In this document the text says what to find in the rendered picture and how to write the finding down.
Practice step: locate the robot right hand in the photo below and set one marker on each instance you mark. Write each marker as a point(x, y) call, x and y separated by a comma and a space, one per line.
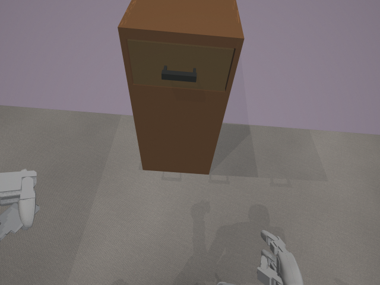
point(283, 269)

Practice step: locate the handle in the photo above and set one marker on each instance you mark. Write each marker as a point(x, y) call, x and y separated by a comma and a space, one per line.
point(179, 75)

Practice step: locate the robot left hand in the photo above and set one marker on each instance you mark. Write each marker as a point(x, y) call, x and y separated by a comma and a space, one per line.
point(16, 189)

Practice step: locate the drawer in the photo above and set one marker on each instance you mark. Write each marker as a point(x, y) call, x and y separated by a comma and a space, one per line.
point(148, 59)

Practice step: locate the cabinet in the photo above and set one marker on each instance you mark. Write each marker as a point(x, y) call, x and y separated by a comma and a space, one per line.
point(178, 128)

